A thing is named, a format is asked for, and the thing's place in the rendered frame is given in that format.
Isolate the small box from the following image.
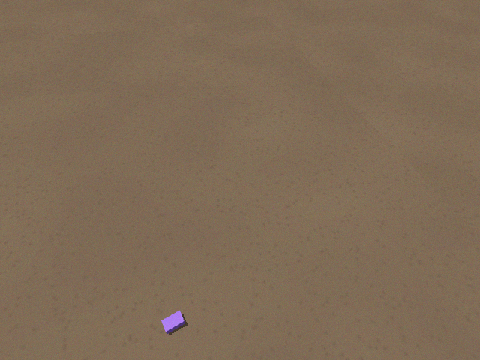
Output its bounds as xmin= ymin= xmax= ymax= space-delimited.
xmin=161 ymin=310 xmax=185 ymax=334

